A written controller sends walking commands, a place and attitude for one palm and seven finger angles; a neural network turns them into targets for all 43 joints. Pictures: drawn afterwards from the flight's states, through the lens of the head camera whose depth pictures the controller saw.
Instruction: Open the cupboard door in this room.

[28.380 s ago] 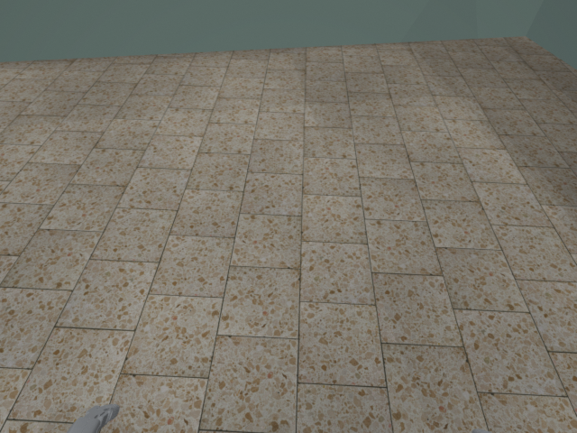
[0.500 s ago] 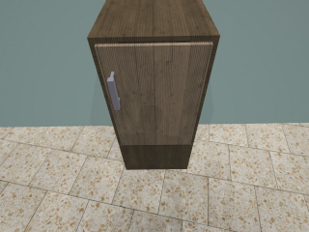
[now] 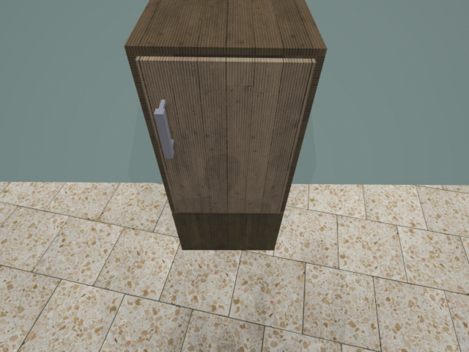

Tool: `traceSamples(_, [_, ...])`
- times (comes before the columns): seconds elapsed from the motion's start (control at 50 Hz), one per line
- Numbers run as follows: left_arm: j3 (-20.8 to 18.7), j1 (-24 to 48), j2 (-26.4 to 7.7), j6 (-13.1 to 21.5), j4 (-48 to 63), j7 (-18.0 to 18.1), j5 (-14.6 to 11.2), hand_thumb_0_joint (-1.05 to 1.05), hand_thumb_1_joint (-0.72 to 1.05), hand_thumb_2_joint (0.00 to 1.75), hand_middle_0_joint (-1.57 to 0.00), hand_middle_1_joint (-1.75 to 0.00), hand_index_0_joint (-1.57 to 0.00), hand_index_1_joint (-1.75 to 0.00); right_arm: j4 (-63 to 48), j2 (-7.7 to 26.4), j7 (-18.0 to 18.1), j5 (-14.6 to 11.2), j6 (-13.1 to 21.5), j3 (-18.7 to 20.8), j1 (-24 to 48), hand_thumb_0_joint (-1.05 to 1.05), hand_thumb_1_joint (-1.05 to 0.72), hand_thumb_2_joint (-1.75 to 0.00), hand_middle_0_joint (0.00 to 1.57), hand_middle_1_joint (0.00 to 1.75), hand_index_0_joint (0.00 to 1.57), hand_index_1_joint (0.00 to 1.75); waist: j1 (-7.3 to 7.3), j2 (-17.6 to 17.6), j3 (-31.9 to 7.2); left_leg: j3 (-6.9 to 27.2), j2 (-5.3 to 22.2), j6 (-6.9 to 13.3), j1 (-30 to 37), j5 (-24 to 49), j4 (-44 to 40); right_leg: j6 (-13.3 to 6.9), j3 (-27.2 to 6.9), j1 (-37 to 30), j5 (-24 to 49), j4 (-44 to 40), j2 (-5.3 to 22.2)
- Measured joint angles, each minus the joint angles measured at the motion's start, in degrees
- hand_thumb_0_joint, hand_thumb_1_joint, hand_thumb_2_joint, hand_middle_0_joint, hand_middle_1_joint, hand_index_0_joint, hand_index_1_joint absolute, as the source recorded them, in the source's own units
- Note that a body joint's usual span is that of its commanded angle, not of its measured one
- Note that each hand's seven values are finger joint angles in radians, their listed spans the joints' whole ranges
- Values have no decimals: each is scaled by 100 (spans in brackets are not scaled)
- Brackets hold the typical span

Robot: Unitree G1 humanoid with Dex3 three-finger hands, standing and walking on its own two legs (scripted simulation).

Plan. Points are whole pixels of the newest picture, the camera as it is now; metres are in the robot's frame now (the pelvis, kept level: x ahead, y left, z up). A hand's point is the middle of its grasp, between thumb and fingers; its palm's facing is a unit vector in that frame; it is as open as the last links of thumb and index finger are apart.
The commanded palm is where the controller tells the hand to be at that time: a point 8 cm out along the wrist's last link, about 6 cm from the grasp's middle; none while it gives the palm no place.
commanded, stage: look again from close up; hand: left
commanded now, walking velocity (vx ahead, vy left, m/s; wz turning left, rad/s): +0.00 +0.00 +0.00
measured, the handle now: (166, 129) +0.61 +0.21 +0.00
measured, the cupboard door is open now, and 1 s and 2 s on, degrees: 0 0 0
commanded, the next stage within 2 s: shuffle to correct the standing spot in 0.46 s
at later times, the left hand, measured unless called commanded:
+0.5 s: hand out of the picture +0.04 +0.22 -0.18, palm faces +0.01 -0.97 -0.22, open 7.3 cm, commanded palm none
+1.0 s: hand out of the picture +0.00 +0.15 -0.18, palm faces +0.09 -0.98 -0.18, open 7.3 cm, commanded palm none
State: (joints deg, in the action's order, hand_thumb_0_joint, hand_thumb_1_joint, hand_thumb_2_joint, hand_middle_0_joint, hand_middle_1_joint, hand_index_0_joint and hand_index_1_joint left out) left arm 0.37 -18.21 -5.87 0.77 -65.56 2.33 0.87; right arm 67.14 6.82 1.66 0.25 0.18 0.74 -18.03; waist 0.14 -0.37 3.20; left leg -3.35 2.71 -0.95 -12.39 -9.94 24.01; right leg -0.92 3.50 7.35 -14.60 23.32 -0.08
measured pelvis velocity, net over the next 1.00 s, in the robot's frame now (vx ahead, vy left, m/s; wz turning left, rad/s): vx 0.07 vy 0.00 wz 0.03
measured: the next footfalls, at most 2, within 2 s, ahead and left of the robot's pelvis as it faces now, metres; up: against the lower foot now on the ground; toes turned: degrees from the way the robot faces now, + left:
left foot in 1.08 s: +0.17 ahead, +0.10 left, +0.00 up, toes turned +7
right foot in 1.46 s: +0.12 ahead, -0.15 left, +0.00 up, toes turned -4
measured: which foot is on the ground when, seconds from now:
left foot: down 0.00-0.86, up 0.88-1.00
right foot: down 0.00-1.00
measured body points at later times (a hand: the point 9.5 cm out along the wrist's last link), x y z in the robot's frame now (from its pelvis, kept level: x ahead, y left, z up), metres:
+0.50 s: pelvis +0.01 +0.03 -0.01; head +0.01 +0.03 +0.44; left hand +0.04 +0.27 -0.16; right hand +0.04 -0.20 -0.16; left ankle +0.03 +0.13 -0.74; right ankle -0.02 -0.10 -0.74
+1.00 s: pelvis +0.07 +0.00 -0.01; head +0.09 +0.00 +0.44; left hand -0.01 +0.21 -0.17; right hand +0.09 -0.23 -0.17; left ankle +0.06 +0.10 -0.70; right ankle -0.02 -0.10 -0.74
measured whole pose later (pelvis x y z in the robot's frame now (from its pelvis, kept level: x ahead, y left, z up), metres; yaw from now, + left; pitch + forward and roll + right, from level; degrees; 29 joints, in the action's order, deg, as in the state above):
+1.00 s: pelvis +0.07 +0.00 -0.01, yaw +2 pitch +2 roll +0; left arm -1.3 -24.8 -7.8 3.2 -62.4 1.7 2.5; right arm 61.7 9.1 0.1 1.0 0.1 1.4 -16.1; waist -2.2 1.3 0.9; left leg -4.9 1.7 2.1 -24.6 -27.7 50.9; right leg -1.6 5.1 6.3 -23.1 27.8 0.8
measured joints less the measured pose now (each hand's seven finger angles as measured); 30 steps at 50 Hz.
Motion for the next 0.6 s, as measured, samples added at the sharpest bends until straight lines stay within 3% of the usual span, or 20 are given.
traceSamples(0.06, [30,-77,57,114,107,23,39,0,91,90,-20,-30,-20,-30,-281,84,-68,41,-13,-5,88,1,-90,-90,19,30,20,29,28,-140,-4,93,61,25,-283,-259,501,3,8,144,-73,194,-78])
traceSamples(0.18, [-6,-26,-45,91,263,9,42,0,91,90,-20,-30,-20,-30,-532,221,-32,81,80,-19,101,2,-93,-90,20,30,20,29,38,-133,-184,47,-94,145,-344,-480,777,106,-31,268,-369,623,96])
traceSamples(0.4, [-96,208,-410,16,542,-8,49,0,91,90,-20,-30,-20,-30,-628,295,-25,71,137,-67,231,2,-93,-90,20,30,20,29,-21,45,-291,-106,-231,246,-197,-455,600,212,-172,253,-402,646,241])
traceSamples(0.6, [-81,237,-506,-29,543,-60,53,0,91,90,-20,-30,-20,-30,-591,325,-58,63,129,-86,365,1,-91,-90,20,30,20,29,-44,99,-185,-135,-244,256,-171,-353,420,224,-198,251,-303,494,248])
